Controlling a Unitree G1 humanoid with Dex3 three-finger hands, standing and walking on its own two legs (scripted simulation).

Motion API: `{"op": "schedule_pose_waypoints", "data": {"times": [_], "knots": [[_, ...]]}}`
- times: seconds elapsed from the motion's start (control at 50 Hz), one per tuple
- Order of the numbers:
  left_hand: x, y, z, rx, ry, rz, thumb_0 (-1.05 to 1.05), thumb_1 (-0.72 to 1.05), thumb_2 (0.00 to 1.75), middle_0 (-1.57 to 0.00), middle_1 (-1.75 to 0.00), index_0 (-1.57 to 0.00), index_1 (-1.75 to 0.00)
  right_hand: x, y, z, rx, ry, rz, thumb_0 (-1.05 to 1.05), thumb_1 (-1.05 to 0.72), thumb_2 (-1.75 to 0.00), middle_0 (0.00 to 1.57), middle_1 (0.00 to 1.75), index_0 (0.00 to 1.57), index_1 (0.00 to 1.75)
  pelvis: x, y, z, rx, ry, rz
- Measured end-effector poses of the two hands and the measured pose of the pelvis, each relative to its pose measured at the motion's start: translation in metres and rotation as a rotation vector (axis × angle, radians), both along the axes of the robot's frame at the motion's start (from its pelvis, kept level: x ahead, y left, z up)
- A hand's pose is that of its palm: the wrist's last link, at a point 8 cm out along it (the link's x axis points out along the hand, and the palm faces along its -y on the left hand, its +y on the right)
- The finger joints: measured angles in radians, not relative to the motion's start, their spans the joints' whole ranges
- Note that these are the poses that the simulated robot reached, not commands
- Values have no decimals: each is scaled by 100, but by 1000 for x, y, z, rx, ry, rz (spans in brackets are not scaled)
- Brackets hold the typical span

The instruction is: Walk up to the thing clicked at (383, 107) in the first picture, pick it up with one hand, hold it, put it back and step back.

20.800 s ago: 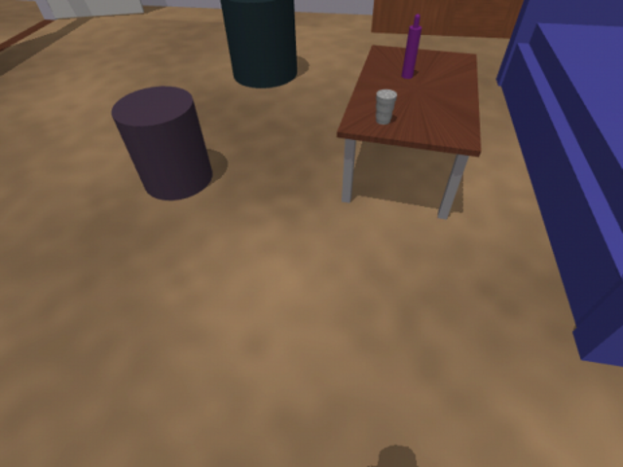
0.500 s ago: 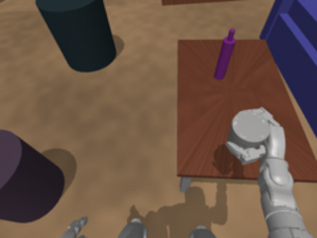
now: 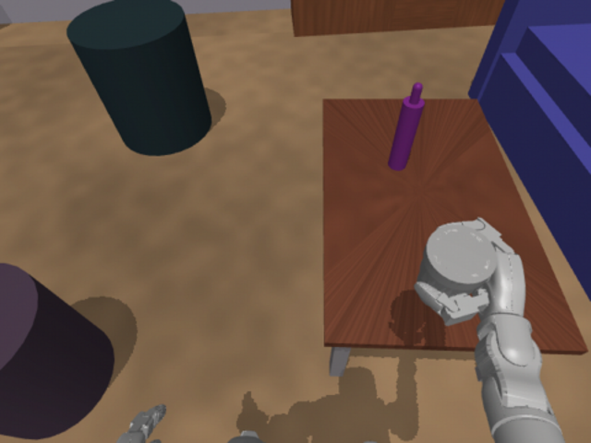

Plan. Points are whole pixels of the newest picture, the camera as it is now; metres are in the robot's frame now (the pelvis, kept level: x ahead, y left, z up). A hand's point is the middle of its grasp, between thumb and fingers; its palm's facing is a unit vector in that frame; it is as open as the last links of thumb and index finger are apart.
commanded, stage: hold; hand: right
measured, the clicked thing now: (447, 273) +0.35 -0.18 +0.03
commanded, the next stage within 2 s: none
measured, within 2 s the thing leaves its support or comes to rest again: neither
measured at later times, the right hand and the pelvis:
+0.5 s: hand (454, 273) +0.34 -0.18 +0.05, palm faces +0.13 +0.99 -0.01, open 10.2 cm; pelvis +0.01 +0.00 +0.01, yaw +0 degrees
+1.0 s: hand (451, 279) +0.33 -0.17 +0.06, palm faces +0.13 +0.99 +0.00, open 10.2 cm; pelvis +0.00 +0.00 +0.01, yaw +0 degrees
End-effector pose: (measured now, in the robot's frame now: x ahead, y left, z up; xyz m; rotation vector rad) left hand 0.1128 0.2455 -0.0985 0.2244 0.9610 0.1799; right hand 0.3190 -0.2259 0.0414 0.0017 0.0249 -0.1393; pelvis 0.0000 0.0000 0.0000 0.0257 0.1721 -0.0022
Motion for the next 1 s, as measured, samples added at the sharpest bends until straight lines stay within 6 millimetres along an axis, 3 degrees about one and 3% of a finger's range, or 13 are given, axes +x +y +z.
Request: {"op": "schedule_pose_waypoints", "data": {"times": [0.5,1.0], "knots": [[15,-6,11,-6,-34,-5,1,90,90,-20,-31,-20,-31,-9,0,14,-7,-6,5,-5,44,-114,70,106,73,106,7,-2,8,-1,-32,-1],[15,-4,17,-14,-79,-22,1,90,90,-20,-31,-20,-31,-22,9,21,-5,-4,7,-5,44,-114,70,106,73,106,-2,3,12,-6,-65,0]]}}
